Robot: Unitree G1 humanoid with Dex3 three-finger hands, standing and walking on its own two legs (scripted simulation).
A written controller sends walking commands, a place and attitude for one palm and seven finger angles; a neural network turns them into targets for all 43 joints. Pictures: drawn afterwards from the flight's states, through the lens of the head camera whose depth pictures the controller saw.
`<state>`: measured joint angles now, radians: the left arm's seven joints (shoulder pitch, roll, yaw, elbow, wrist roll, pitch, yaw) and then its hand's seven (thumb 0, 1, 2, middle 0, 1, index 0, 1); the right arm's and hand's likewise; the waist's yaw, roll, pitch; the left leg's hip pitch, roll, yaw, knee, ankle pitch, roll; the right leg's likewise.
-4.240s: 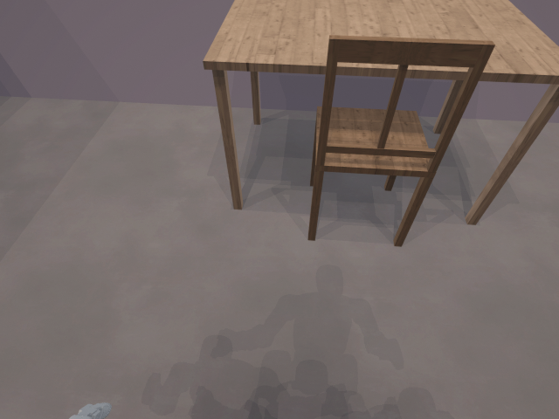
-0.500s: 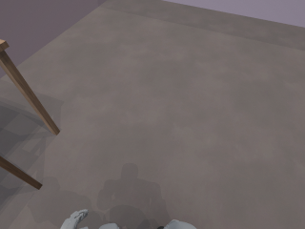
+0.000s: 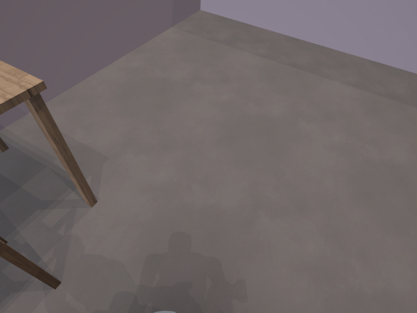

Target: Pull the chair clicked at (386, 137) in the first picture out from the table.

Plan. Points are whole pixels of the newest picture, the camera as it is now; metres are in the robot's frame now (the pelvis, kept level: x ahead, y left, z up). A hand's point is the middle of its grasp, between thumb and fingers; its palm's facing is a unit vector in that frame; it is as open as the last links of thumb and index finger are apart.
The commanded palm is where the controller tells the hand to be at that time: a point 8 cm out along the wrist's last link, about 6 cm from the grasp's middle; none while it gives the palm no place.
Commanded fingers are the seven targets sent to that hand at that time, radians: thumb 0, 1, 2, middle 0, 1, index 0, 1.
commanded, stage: turn to face it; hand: left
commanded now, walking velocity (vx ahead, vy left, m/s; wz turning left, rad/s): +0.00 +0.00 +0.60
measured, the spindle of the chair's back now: out of the picture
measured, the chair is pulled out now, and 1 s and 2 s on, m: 0.00 0.00 0.00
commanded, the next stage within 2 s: take the last steps up to it in 1.78 s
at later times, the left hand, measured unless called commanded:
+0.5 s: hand out of the picture +0.09 +0.16 -0.13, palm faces +0.30 -0.91 -0.30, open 7.4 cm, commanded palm none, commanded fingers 0.00 0.90 0.90 -0.20 -0.30 -0.20 -0.30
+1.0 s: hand out of the picture -0.07 +0.19 -0.16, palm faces +0.62 -0.73 -0.28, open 7.4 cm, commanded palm none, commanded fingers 0.00 0.90 0.90 -0.20 -0.30 -0.20 -0.30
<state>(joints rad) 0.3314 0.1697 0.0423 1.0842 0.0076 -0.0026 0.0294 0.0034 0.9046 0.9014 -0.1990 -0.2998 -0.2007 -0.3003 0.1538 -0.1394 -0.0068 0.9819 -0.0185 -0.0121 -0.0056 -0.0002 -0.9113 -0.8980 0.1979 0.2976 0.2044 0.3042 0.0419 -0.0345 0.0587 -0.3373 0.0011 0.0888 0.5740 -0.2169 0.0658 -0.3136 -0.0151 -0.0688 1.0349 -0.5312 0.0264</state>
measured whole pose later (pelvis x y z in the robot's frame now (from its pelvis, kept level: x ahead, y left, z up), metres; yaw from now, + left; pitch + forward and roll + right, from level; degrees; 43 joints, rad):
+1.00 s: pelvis +0.04 -0.03 +0.01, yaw +36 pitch +0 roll -1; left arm 0.23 0.29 0.08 0.92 0.01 0.06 0.01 0.01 0.90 0.90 -0.20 -0.30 -0.20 -0.30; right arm 0.11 -0.24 -0.05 0.87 -0.02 0.03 0.01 0.00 -0.91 -0.90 0.20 0.30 0.21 0.30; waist 0.03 -0.03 0.10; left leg -0.26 0.01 0.00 0.55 -0.29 0.01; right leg -0.48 -0.11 -0.05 1.07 -0.45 0.09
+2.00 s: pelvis +0.05 -0.02 +0.01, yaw +63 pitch -1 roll +1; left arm 0.21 0.20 0.04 0.96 0.01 0.03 0.01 0.00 0.90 0.90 -0.20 -0.30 -0.20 -0.30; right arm 0.23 -0.18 -0.03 0.99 -0.02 0.03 -0.01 0.00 -0.91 -0.90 0.20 0.30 0.21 0.30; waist -0.01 0.02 0.04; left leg -0.21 -0.04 0.00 0.48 -0.25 0.04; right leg -0.27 -0.04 -0.05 0.65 -0.39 0.04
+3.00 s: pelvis +0.11 +0.22 +0.00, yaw +68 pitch -1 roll +1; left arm 0.15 0.13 0.01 1.02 0.02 -0.04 0.03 0.00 0.91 0.90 -0.20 -0.30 -0.20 -0.30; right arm 0.28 -0.15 -0.03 1.10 0.00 0.02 -0.03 0.00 -0.91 -0.90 0.20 0.30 0.20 0.30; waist -0.02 0.04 0.06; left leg -0.24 0.02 0.04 0.79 -0.55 -0.02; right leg -0.32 -0.03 -0.12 0.56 -0.23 -0.07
